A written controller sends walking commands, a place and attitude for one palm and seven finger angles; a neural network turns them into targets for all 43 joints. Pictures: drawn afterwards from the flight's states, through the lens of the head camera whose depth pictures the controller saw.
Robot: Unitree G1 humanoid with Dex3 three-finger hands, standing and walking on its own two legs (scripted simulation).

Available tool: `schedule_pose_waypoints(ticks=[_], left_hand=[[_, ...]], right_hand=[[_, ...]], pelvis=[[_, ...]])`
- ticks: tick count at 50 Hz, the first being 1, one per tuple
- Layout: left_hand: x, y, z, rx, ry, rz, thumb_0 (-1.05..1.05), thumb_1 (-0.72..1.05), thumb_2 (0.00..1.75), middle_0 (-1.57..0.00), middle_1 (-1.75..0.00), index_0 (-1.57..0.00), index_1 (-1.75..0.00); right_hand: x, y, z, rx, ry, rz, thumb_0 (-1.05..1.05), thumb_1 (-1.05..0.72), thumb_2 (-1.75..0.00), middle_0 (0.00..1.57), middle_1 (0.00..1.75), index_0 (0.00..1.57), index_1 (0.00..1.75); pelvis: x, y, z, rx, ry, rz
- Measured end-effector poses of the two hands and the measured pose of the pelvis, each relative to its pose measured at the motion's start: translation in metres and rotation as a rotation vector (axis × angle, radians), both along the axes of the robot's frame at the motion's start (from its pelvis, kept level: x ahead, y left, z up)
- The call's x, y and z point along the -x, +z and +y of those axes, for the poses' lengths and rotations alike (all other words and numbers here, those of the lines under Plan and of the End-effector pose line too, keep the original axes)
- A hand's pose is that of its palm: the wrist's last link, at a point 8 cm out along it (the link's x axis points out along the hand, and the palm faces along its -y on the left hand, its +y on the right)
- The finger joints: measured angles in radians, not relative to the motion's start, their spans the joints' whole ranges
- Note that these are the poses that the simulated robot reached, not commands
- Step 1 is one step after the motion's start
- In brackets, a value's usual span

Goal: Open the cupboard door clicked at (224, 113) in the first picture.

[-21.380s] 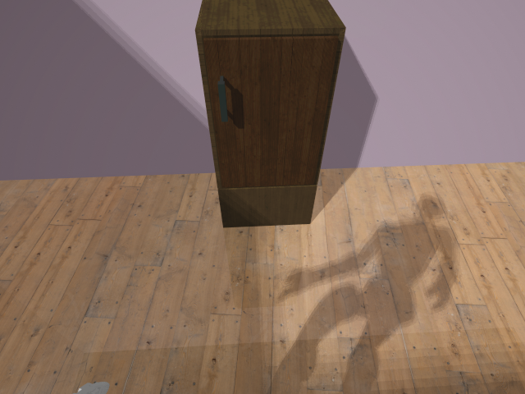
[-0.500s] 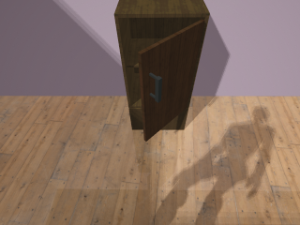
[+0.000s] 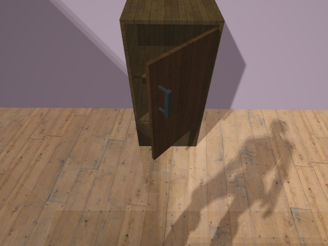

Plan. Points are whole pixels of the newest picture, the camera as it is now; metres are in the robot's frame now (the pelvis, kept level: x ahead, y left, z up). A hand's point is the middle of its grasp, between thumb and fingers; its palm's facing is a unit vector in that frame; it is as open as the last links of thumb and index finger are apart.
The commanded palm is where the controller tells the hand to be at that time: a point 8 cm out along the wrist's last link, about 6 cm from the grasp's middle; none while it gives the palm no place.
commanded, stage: look to check the result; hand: left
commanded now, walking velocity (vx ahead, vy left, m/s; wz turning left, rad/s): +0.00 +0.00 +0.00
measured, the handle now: (164, 101) +0.62 +0.03 -0.05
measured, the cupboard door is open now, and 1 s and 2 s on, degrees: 45 45 45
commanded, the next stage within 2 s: walk to a spot facing it in 0.54 s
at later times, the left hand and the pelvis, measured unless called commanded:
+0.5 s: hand out of the picture +0.00 +0.16 -0.18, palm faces +0.04 -0.98 -0.18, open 7.4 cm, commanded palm none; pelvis +0.01 +0.00 +0.00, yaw +0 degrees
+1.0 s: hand out of the picture +0.04 +0.18 -0.18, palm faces -0.06 -0.97 -0.23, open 7.4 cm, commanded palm none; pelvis +0.00 -0.01 -0.01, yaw -8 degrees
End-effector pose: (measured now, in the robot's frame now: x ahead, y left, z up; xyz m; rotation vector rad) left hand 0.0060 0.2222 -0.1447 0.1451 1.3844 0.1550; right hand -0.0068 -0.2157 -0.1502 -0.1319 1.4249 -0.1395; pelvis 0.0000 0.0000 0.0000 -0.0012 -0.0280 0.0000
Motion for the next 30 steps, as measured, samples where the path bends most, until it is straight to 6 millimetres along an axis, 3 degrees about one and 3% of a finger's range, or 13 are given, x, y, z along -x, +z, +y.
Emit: schedule_pose_waypoints(ticks=[13,30], left_hand=[[0.023,-0.001,-0.008,0.017,0.032,0.072,0.0,0.91,0.9,-0.2,-0.3,-0.2,-0.3],[0.006,-0.001,-0.007,0.015,0.024,0.038,0.0,0.9,0.9,-0.2,-0.3,-0.2,-0.3]], right_hand=[[-0.006,0.0,0.002,0.0,0.002,0.012,0.01,-0.92,-0.9,0.2,0.3,0.2,0.3],[-0.011,0.0,0.002,0.003,0.002,-0.001,0.01,-0.92,-0.9,0.2,0.3,0.2,0.3]], pelvis=[[-0.007,0.0,0.0,0.0,0.001,0.001],[-0.013,0.0,0.0,-0.003,-0.001,0.001]])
